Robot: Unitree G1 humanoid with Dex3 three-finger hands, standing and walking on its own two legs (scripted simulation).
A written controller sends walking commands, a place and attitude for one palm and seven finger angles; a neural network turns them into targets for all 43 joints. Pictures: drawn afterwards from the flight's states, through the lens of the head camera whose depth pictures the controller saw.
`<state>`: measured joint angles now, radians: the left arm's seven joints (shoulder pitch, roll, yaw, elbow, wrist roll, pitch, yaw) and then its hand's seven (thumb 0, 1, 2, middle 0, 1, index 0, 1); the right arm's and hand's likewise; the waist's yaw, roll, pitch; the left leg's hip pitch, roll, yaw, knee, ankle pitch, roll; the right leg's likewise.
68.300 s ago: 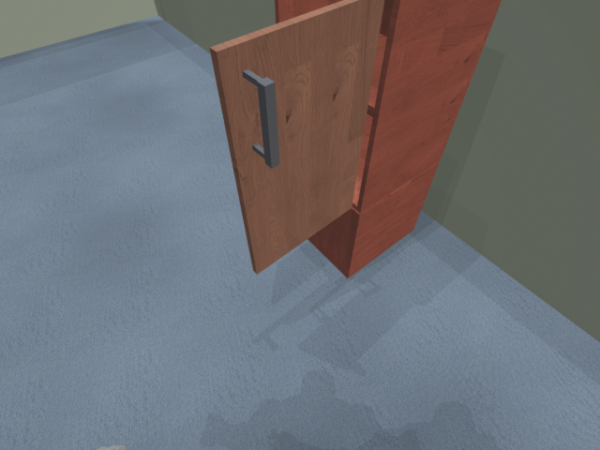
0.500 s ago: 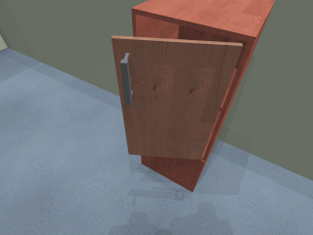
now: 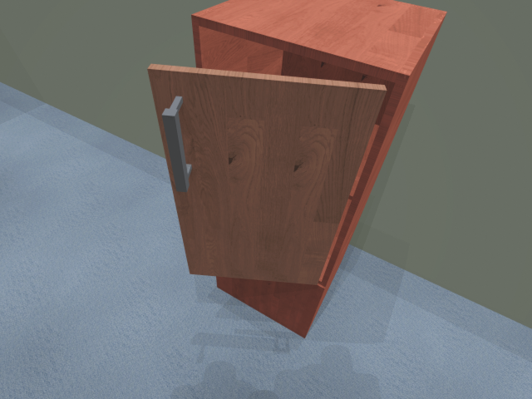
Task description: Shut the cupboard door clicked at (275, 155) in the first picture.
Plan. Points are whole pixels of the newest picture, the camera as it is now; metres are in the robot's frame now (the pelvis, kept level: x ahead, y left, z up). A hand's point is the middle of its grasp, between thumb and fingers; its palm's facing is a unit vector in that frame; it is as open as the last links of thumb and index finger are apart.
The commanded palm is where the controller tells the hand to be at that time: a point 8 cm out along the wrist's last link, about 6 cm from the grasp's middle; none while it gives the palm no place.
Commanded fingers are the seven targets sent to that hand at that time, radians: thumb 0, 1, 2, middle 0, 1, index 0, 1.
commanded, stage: come to a stop and stand still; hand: left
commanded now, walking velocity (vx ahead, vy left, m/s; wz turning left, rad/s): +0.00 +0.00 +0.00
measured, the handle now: (180, 146) +0.47 +0.19 +0.13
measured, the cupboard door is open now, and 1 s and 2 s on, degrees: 26 26 26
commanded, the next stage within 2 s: look again from close up in 1.24 s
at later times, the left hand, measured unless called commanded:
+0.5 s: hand out of the picture +0.10 +0.19 -0.16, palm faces -0.01 -0.95 -0.31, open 7.3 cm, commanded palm none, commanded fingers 0.00 0.90 0.90 -0.20 -0.30 -0.20 -0.30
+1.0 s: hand out of the picture +0.01 +0.16 -0.17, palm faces +0.01 -0.98 -0.18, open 7.3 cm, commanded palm none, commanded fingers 0.00 0.90 0.90 -0.20 -0.30 -0.20 -0.30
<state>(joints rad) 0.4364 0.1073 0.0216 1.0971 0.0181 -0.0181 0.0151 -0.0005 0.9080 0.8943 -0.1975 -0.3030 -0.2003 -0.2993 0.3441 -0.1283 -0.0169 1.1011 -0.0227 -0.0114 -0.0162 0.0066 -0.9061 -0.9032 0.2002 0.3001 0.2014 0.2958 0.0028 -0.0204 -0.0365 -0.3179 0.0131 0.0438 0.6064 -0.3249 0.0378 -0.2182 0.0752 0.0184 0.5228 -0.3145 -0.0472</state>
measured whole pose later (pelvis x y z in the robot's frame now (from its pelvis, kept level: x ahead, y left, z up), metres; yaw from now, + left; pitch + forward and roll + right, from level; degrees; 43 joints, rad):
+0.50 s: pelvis +0.03 -0.02 +0.00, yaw -3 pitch +1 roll +1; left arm 0.20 0.20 0.06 0.97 0.03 0.00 0.05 0.01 0.91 0.89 -0.20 -0.30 -0.20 -0.30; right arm 0.22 -0.17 -0.04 1.04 -0.02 0.01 -0.05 0.01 -0.91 -0.90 0.20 0.30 0.20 0.30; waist 0.01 0.01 0.10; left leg -0.23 0.00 0.10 0.54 -0.33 0.01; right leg -0.28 -0.02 -0.01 0.58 -0.29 -0.01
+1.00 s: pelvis +0.00 -0.01 +0.01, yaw -2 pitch -1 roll +0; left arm 0.28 0.17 0.00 1.09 0.01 0.00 0.02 0.00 0.92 0.89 -0.20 -0.30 -0.20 -0.30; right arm 0.28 -0.14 0.01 1.12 -0.02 0.00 -0.02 0.01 -0.92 -0.90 0.20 0.30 0.20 0.30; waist 0.02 -0.03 0.01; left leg -0.16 0.00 0.04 0.40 -0.22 0.01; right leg -0.20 0.00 -0.04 0.39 -0.17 -0.02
